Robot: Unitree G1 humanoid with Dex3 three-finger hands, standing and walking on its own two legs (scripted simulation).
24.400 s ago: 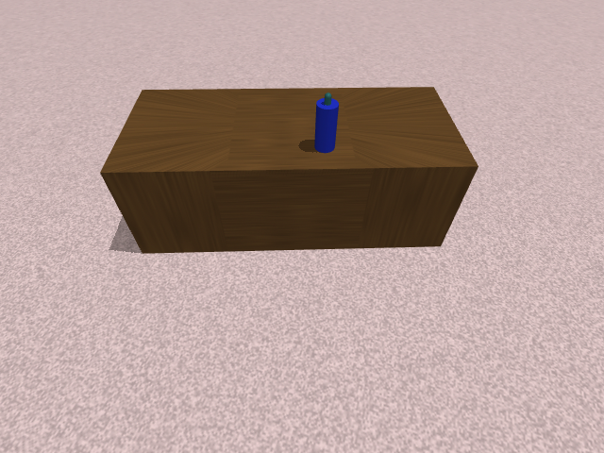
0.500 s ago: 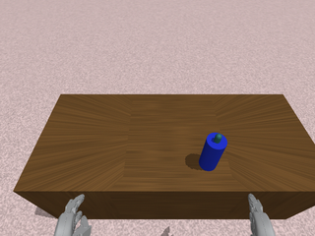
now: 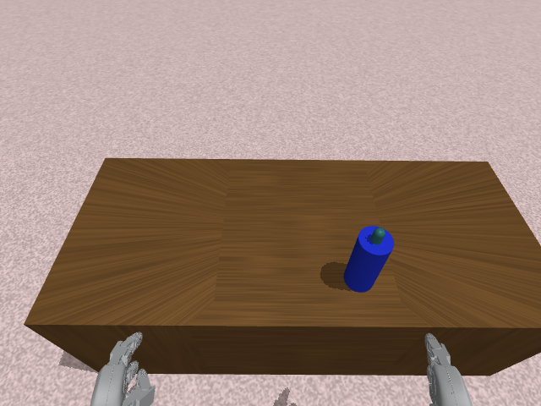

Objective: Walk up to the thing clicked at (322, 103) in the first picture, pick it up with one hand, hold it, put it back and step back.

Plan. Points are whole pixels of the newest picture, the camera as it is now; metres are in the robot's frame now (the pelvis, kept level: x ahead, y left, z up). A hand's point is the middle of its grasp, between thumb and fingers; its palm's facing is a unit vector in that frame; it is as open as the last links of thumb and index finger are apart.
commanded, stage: home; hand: right
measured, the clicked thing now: (368, 256) +0.46 -0.21 -0.17
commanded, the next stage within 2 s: stand in 0.04 s
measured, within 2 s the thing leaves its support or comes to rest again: neither
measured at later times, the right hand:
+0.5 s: hand out of the picture +0.10 -0.25 -0.12, palm faces -0.03 +0.93 -0.36, open 11.5 cm
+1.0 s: hand out of the picture +0.03 -0.26 -0.11, palm faces -0.04 +0.94 -0.34, open 7.4 cm
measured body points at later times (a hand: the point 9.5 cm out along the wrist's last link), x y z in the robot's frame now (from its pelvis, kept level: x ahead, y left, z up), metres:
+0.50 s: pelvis +0.01 -0.01 +0.02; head +0.02 -0.01 +0.47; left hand +0.10 +0.29 -0.09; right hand +0.10 -0.30 -0.09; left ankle -0.01 +0.12 -0.69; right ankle +0.01 -0.13 -0.69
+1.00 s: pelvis -0.01 -0.01 +0.05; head -0.01 -0.01 +0.50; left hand +0.05 +0.28 -0.09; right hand +0.04 -0.31 -0.08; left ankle -0.01 +0.12 -0.69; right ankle +0.01 -0.13 -0.69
